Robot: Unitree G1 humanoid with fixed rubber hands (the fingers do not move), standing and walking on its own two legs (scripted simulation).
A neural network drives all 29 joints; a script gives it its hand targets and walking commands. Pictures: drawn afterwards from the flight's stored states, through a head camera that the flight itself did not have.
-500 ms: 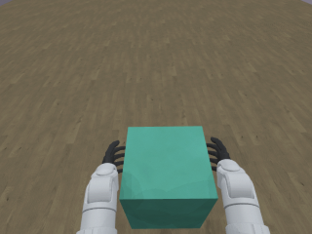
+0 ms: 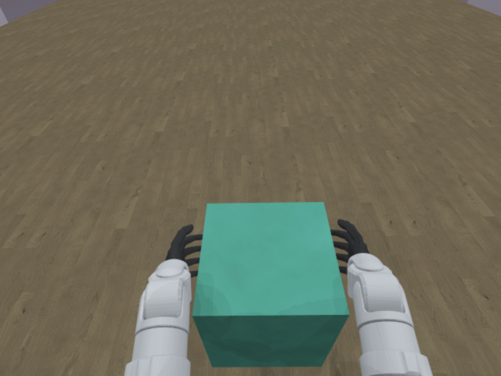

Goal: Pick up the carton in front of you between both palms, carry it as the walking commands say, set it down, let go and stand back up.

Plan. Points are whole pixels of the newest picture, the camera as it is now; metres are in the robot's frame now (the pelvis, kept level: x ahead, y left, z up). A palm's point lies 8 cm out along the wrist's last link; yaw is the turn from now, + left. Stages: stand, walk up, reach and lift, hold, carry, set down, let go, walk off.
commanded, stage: set down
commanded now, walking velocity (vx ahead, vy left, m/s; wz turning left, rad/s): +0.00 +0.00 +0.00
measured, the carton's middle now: (266, 287) +0.29 +0.00 -0.04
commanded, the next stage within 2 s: none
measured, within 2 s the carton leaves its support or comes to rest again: neither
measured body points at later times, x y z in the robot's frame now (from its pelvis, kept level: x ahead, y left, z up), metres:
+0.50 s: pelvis -0.03 +0.00 -0.04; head +0.08 +0.00 +0.39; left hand +0.35 +0.16 -0.08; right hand +0.35 -0.14 -0.08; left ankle +0.04 +0.10 -0.74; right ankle +0.06 -0.10 -0.74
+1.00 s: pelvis -0.02 +0.01 -0.17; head +0.20 +0.01 +0.22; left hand +0.40 +0.17 -0.26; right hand +0.40 -0.13 -0.26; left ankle +0.04 +0.10 -0.74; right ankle +0.06 -0.10 -0.74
